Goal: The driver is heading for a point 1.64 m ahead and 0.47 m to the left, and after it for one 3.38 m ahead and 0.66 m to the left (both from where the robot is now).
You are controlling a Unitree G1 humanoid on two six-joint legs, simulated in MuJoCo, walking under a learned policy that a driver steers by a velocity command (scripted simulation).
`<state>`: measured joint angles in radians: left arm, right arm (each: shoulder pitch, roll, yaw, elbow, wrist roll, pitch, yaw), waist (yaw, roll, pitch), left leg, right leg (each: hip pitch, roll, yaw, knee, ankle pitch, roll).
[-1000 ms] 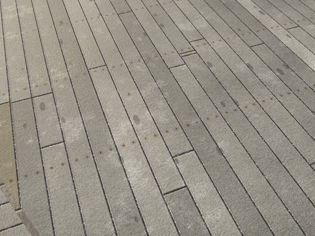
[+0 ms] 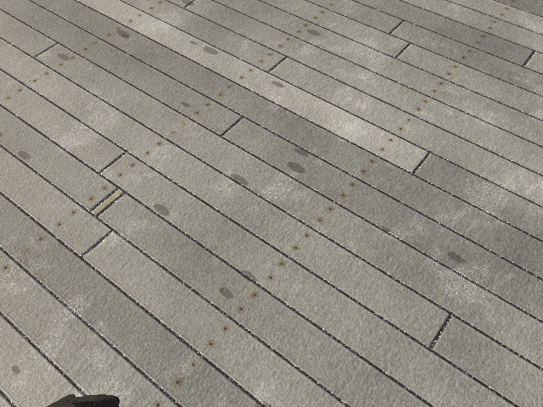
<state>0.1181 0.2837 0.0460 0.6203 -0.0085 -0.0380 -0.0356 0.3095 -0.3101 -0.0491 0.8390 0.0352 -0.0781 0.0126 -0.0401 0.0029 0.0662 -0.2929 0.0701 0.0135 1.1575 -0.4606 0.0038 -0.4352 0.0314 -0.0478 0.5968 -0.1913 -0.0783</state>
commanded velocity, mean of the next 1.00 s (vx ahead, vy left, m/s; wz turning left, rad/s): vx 0.50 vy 0.00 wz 0.42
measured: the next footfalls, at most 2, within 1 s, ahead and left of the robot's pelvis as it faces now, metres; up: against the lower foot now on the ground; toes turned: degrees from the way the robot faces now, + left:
left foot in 0.46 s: +0.40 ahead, +0.17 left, +0.00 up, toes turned +15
right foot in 0.92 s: +0.73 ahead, +0.08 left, +0.00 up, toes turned +33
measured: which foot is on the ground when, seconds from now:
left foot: up 0.00-0.44, down 0.46-0.94, up 0.96-1.00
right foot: down 0.00-0.44, up 0.46-0.90, down 0.92-1.00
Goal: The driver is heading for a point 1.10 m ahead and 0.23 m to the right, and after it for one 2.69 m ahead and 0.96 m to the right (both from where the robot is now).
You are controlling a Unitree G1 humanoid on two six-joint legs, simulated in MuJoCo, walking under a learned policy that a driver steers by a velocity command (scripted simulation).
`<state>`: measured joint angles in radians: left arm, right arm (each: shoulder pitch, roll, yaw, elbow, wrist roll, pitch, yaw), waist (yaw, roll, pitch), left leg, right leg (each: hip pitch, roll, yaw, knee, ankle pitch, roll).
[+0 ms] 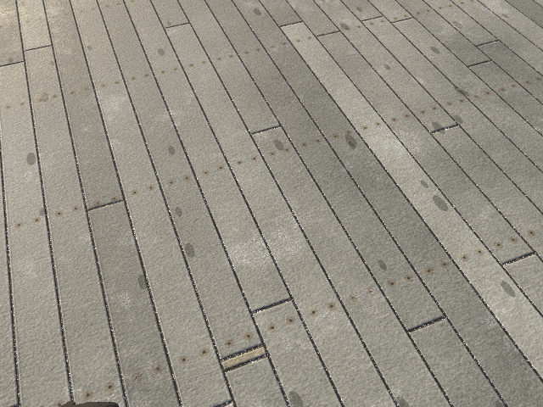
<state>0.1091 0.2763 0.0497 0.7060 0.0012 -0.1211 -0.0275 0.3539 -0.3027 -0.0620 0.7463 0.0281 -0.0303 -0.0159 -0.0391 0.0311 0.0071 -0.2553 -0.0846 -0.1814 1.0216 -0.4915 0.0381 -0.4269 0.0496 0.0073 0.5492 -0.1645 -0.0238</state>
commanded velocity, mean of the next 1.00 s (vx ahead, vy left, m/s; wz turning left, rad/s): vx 0.50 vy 0.00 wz -0.35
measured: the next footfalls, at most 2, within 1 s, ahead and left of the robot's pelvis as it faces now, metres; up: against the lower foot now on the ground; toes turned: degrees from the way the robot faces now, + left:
left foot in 0.38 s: +0.35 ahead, +0.14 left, +0.00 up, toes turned -7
right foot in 0.90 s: +0.56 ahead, -0.19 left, +0.00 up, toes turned -25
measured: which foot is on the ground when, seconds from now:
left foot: up 0.00-0.36, down 0.38-0.90, up 0.92-1.00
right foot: down 0.00-0.40, up 0.42-0.88, down 0.90-1.00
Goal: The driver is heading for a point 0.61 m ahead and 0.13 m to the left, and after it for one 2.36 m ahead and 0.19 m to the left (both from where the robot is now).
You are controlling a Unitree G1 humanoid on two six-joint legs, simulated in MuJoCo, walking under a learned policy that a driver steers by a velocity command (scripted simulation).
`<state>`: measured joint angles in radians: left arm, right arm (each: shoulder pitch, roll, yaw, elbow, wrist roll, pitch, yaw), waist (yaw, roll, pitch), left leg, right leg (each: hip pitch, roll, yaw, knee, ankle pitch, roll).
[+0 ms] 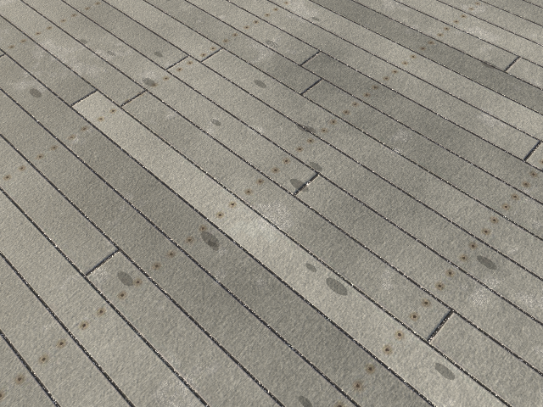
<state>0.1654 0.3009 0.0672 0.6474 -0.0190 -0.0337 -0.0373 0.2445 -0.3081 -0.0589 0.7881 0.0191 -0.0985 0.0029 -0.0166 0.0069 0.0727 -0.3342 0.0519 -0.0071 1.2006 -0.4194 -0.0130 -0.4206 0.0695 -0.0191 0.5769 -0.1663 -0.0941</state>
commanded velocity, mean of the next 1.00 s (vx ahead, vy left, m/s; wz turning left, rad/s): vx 0.50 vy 0.00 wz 0.23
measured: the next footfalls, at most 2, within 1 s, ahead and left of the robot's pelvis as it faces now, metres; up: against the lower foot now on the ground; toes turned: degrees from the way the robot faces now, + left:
left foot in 0.44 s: +0.42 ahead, +0.15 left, +0.00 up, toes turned +6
right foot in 0.90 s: +0.73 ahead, +0.01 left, +0.00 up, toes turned +22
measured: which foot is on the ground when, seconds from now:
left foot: up 0.00-0.42, down 0.44-0.90, up 0.92-1.00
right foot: down 0.00-0.46, up 0.48-0.88, down 0.90-1.00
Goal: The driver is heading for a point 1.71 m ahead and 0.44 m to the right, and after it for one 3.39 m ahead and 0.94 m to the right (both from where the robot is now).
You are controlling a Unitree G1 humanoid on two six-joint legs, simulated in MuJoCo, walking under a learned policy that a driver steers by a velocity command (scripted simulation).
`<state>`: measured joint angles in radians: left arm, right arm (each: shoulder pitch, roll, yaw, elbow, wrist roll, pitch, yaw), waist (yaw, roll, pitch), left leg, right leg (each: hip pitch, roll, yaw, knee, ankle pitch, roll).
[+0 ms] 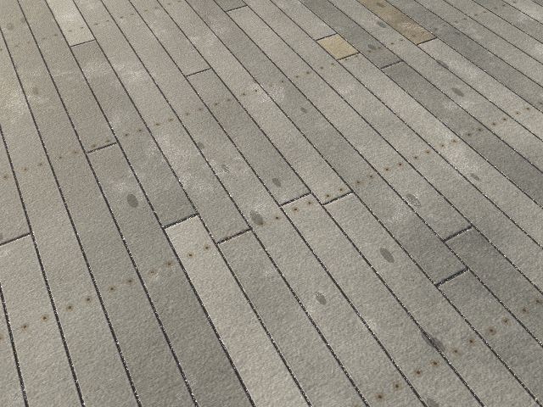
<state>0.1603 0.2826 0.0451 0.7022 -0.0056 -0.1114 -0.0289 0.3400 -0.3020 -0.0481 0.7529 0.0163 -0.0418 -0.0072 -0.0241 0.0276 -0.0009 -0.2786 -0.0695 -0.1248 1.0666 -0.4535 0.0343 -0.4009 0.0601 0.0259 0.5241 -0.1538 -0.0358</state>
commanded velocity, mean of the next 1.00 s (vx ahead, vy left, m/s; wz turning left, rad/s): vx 0.50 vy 0.00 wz -0.44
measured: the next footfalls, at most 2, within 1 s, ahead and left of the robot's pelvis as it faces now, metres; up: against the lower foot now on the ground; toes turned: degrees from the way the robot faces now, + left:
left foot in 0.36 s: +0.35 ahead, +0.12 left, +0.00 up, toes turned -14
right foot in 0.86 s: +0.53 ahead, -0.23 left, +0.00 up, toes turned -30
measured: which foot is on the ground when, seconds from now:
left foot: up 0.00-0.34, down 0.36-0.88, up 0.90-1.00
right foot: down 0.00-0.36, up 0.38-0.84, down 0.86-1.00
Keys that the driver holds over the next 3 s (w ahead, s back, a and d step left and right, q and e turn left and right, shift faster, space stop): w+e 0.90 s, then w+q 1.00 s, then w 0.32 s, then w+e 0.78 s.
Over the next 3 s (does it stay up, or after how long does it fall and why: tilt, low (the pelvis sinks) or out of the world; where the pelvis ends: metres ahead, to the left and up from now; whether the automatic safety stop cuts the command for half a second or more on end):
stays up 1.55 -0.36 -0.01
